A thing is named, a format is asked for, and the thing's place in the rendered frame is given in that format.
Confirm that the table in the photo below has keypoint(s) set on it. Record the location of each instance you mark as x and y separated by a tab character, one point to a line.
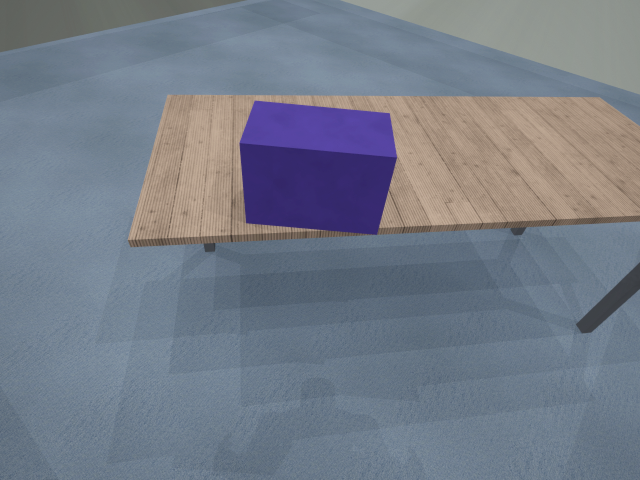
463	163

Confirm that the carton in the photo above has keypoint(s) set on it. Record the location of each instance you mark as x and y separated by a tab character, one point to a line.
316	167

